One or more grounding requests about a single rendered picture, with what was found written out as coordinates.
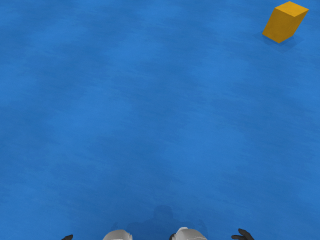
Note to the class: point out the carton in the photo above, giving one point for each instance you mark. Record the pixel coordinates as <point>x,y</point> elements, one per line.
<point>284,21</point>

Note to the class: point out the robot right hand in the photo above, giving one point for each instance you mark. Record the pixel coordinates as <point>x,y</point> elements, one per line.
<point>244,235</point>

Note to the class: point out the robot thigh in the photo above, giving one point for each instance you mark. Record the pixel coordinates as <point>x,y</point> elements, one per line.
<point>118,235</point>
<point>188,234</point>

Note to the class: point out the robot left thigh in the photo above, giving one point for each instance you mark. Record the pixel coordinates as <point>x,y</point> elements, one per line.
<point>118,235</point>

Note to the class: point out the robot right thigh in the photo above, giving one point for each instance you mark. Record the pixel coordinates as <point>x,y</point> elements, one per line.
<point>188,234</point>

